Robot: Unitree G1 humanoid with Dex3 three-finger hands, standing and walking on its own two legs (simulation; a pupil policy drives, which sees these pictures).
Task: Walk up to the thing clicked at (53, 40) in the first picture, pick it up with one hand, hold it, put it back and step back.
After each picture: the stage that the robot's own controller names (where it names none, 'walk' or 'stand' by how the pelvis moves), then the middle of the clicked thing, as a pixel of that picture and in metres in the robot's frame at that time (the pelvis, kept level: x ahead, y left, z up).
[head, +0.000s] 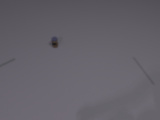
stand; (54, 42) +1.33 +0.32 -0.72
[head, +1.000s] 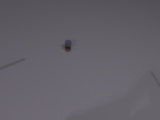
walk; (68, 45) +1.22 +0.15 -0.70
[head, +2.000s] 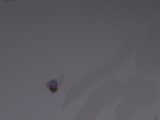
walk; (53, 86) +0.72 +0.20 -0.71
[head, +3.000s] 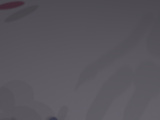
walk; out of the picture +0.43 +0.22 -0.70
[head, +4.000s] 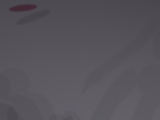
stand; out of the picture +0.39 +0.17 -0.72
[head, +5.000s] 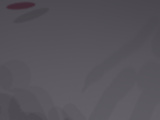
stand; out of the picture +0.35 +0.18 -0.72
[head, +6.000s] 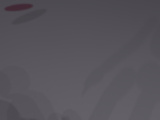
stand; out of the picture +0.37 +0.19 -0.73
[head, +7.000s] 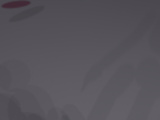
stand; out of the picture +0.36 +0.19 -0.73
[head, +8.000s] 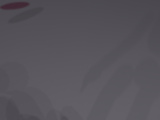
stand; out of the picture +0.36 +0.20 -0.73
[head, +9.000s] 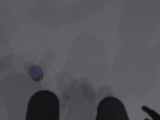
go down; (36, 74) +0.41 +0.22 -0.43
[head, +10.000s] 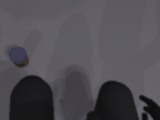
go down; (19, 58) +0.43 +0.26 -0.31
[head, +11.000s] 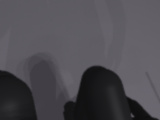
close in; out of the picture +0.40 +0.30 -0.23
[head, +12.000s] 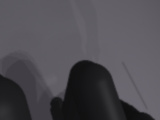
close; out of the picture +0.39 +0.31 -0.22
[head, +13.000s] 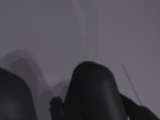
lift; out of the picture +0.36 +0.30 -0.22
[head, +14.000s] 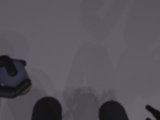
lift; (16, 79) +0.32 +0.21 -0.01
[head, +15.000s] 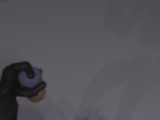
hold; (33, 85) +0.33 +0.17 -0.01
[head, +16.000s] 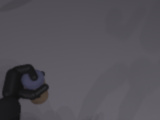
hold; (36, 87) +0.33 +0.17 +0.00
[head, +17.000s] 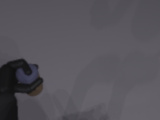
crouch; (30, 80) +0.36 +0.18 -0.06
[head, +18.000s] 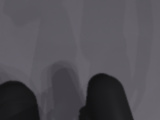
lower; out of the picture +0.47 +0.29 -0.10
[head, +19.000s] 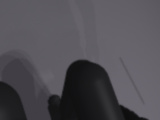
lower; out of the picture +0.40 +0.32 -0.22
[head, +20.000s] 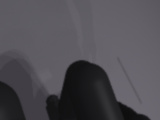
lower; out of the picture +0.40 +0.32 -0.22
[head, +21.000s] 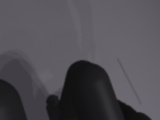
lower; out of the picture +0.40 +0.32 -0.22
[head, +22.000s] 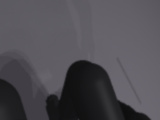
lower; out of the picture +0.40 +0.32 -0.22
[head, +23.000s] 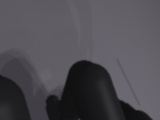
open; out of the picture +0.39 +0.31 -0.23
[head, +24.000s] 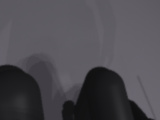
stand; out of the picture +0.40 +0.30 -0.24
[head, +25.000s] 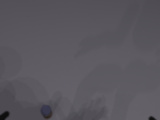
stand; (46, 112) +0.39 +0.20 -0.60
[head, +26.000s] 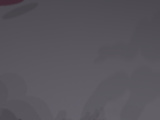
stand; out of the picture +0.39 +0.20 -0.67
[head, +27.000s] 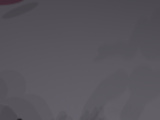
stand; out of the picture +0.38 +0.19 -0.67
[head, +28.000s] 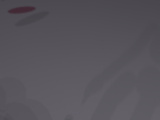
stand; out of the picture +0.41 +0.18 -0.72
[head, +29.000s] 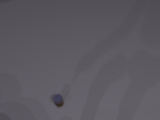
walk; (58, 101) +0.51 +0.20 -0.69
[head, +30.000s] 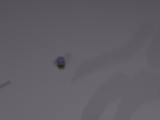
walk; (61, 63) +0.84 +0.19 -0.69
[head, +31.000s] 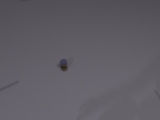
stand; (63, 65) +1.02 +0.22 -0.71
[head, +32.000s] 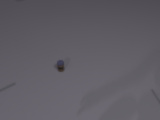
stand; (60, 66) +1.01 +0.22 -0.73
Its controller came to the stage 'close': yes
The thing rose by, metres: 0.70
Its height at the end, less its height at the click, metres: +0.00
